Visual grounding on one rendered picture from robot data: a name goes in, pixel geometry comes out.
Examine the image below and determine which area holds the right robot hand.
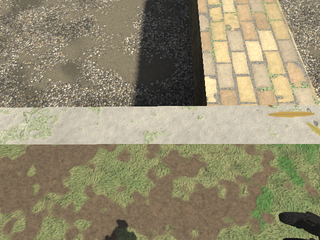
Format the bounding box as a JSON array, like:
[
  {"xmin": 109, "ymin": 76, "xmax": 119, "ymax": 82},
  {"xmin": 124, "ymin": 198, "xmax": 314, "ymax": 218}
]
[{"xmin": 278, "ymin": 211, "xmax": 320, "ymax": 240}]

